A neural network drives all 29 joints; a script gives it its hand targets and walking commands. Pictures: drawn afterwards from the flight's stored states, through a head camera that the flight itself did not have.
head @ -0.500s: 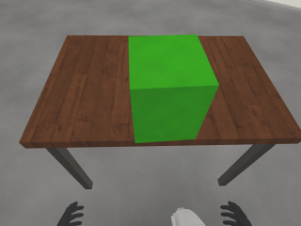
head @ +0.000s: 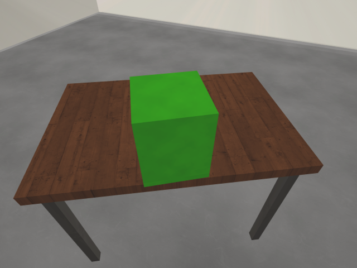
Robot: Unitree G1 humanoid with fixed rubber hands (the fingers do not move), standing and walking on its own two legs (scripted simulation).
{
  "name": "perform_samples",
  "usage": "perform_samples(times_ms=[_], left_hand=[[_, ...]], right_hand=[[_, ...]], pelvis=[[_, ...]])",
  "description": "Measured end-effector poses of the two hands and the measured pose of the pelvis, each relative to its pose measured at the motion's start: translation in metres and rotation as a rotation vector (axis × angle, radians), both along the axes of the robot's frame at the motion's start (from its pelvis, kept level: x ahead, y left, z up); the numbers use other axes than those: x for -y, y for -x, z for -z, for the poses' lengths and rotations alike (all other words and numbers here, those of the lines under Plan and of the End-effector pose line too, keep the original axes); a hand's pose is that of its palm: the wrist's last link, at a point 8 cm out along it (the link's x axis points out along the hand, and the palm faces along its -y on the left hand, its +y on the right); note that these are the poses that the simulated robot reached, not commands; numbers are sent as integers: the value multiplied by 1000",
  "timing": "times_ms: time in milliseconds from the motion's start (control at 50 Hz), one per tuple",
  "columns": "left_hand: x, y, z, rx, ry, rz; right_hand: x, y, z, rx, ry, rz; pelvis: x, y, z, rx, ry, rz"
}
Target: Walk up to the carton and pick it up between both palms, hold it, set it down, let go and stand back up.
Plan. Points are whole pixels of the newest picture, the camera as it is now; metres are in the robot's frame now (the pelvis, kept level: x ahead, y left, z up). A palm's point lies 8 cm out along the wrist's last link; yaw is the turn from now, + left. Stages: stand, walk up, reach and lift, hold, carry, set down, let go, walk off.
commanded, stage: walk up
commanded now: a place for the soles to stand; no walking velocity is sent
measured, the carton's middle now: (170, 128) +0.51 +0.02 +0.04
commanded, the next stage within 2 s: none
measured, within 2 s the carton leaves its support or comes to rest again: neither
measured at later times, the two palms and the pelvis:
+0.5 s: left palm out of the picture +0.04 +0.19 -0.13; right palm out of the picture +0.08 -0.24 -0.12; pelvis +0.03 -0.03 +0.00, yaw +6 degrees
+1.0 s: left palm out of the picture +0.03 +0.17 -0.14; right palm out of the picture +0.14 -0.25 -0.13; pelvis +0.04 -0.06 +0.00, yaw +11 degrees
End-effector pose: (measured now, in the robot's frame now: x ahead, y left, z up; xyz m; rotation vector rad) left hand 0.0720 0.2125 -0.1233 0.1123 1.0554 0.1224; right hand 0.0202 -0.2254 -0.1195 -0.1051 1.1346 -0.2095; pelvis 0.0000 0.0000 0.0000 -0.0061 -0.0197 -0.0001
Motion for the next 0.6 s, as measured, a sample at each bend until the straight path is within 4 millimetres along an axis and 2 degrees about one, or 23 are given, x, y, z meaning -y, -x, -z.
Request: perform_samples(times_ms=[120, 280, 600], left_hand=[[1, 22, 3, -57, -4, -53], [9, 25, 6, -78, 8, -82], [31, 31, 9, -121, 8, -157]], right_hand=[[0, -2, 5, 0, -19, -40], [7, -15, -1, -18, -8, -61], [20, -80, 1, 19, -3, -160]], pelvis=[[6, -5, 0, 12, 11, -29], [17, -14, -3, 3, 1, -59], [40, -31, -2, 4, 2, -119]])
